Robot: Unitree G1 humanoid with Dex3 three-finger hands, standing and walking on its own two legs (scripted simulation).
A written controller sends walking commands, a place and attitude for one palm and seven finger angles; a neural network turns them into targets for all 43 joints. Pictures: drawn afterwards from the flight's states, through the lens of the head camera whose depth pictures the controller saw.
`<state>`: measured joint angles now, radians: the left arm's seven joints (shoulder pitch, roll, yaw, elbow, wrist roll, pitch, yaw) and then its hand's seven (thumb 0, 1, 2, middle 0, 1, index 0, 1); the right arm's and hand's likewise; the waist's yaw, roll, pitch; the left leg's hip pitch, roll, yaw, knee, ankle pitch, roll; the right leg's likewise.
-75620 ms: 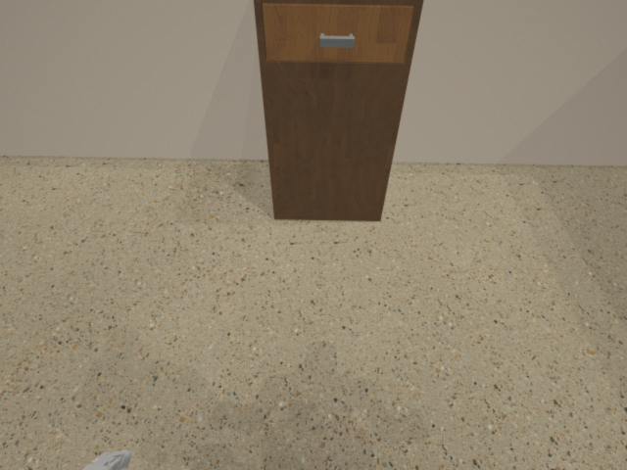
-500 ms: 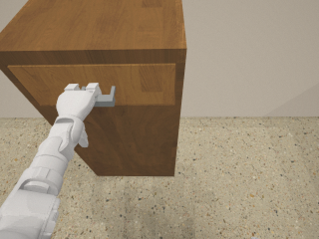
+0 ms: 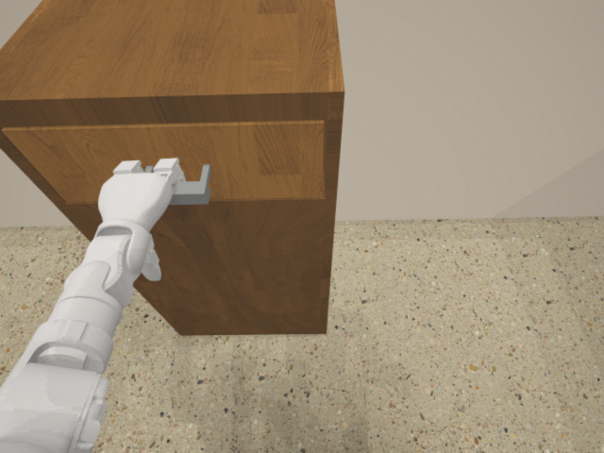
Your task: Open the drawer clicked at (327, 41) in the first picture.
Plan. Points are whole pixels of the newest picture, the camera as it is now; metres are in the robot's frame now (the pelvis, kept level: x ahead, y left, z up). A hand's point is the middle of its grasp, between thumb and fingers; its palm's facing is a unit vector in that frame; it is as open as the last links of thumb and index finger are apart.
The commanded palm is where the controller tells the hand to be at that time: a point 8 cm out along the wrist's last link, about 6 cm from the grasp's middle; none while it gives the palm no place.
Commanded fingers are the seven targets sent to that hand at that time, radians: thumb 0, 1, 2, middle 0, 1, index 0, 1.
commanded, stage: close the thumb around the handle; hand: left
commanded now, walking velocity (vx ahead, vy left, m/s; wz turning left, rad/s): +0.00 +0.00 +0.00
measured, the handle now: (175, 182) +0.48 +0.21 +0.06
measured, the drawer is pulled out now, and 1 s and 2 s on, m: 0.00 0.01 0.11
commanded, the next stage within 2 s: pull the drawer open in 0.64 s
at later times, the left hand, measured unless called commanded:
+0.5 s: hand (153, 218) +0.43 +0.24 +0.04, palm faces -0.05 -0.02 -1.00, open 6.4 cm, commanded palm +0.40 +0.23 +0.10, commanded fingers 0.00 0.90 0.90 -0.40 -1.35 -0.40 -1.35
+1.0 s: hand (152, 224) +0.42 +0.24 +0.03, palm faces -0.05 -0.03 -1.00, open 5.8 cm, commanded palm +0.37 +0.23 +0.10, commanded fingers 0.00 0.90 0.90 -0.40 -1.35 -0.40 -1.35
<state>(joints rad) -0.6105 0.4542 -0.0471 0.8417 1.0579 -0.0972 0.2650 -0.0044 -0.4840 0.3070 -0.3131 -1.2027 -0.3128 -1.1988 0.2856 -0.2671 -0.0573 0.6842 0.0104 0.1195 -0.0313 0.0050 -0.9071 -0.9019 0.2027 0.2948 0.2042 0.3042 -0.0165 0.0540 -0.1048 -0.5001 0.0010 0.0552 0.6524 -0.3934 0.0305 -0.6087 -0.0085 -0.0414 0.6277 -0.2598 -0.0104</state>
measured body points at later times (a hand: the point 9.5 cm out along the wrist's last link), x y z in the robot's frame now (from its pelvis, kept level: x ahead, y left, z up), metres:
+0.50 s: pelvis +0.00 +0.00 +0.00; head +0.07 -0.02 +0.44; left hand +0.42 +0.24 +0.09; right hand +0.09 -0.26 -0.14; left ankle -0.05 +0.10 -0.72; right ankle +0.02 -0.12 -0.72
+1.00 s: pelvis +0.01 +0.01 +0.00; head +0.08 -0.02 +0.45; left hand +0.41 +0.24 +0.09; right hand +0.10 -0.26 -0.13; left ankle -0.05 +0.10 -0.72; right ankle +0.02 -0.12 -0.72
